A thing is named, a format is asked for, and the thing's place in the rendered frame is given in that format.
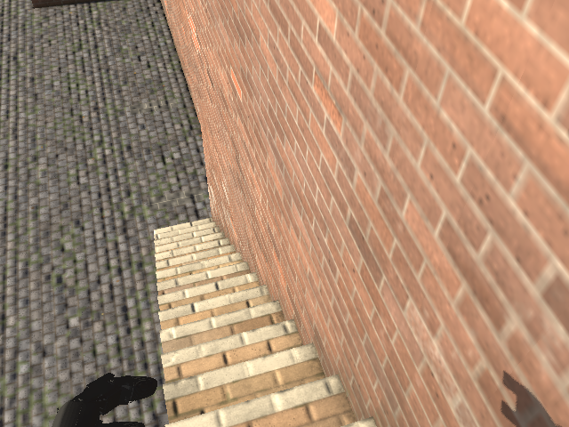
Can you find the left robot hand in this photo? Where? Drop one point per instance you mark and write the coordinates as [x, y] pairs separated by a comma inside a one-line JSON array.
[[101, 396]]

